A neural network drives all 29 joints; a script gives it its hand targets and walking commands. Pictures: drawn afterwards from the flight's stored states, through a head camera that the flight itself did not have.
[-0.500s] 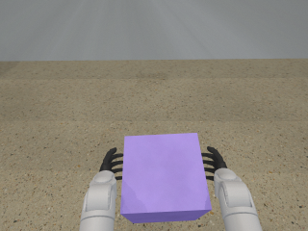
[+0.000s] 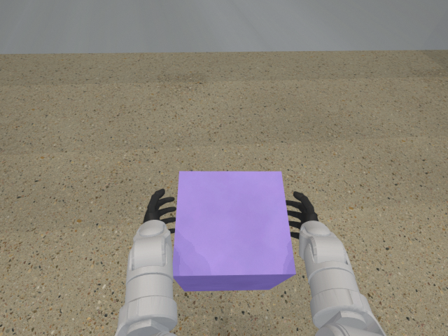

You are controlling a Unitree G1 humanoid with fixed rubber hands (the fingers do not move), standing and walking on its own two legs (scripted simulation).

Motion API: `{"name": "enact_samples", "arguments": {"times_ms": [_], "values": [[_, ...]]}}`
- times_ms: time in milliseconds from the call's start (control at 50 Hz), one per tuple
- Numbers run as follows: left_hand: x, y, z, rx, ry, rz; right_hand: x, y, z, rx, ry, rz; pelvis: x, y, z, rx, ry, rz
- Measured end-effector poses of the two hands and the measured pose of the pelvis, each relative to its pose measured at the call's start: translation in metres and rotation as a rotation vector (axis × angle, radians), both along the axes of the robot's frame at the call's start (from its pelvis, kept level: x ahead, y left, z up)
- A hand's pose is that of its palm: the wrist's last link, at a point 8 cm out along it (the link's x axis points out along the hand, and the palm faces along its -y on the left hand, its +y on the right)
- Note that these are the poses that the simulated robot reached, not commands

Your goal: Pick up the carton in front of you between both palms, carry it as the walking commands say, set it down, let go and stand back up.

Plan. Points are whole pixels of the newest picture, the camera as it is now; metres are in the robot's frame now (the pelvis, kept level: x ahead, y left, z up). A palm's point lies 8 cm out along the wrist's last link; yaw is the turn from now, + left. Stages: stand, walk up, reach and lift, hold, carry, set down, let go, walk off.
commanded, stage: set down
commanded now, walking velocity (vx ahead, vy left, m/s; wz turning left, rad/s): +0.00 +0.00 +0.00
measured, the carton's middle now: (228, 236) +0.36 +0.03 -0.09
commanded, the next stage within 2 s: none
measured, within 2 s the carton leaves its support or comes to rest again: neither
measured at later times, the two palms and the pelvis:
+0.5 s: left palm (176, 248) +0.38 +0.16 -0.19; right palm (284, 239) +0.42 -0.12 -0.19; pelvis -0.02 +0.02 -0.10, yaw -2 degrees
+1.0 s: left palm (176, 260) +0.40 +0.18 -0.32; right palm (267, 243) +0.48 -0.10 -0.33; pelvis -0.05 -0.01 -0.22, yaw -3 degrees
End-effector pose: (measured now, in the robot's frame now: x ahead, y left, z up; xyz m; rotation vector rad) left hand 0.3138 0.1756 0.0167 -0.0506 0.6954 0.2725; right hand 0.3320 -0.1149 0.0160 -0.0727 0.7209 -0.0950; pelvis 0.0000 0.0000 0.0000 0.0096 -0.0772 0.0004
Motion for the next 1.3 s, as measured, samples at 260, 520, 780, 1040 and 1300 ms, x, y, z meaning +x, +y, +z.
{"name": "enact_samples", "arguments": {"times_ms": [260, 520, 780, 1040, 1300], "values": [[0.041, 0.004, -0.107, 0.033, 0.018, -0.005, 0.046, 0.004, -0.107, -0.040, 0.011, 0.048, -0.024, 0.021, -0.038, -0.036, 0.293, 0.017], [0.063, -0.011, -0.206, 0.022, -0.087, 0.117, 0.093, -0.004, -0.207, -0.013, -0.093, 0.063, -0.023, 0.018, -0.108, -0.033, 0.671, -0.018], [0.067, 0.002, -0.279, 0.012, 0.008, 0.145, 0.114, 0.008, -0.280, -0.004, 0.010, 0.153, -0.031, -0.001, -0.165, -0.014, 0.807, -0.022], [0.088, 0.004, -0.350, 0.032, -0.017, 0.185, 0.148, 0.015, -0.355, -0.030, -0.024, 0.193, -0.051, -0.007, -0.232, 0.014, 0.880, -0.041], [0.086, 0.016, -0.433, 0.037, 0.035, 0.239, 0.171, 0.034, -0.431, -0.054, 0.017, 0.292, -0.064, -0.008, -0.283, 0.044, 0.895, -0.056]]}}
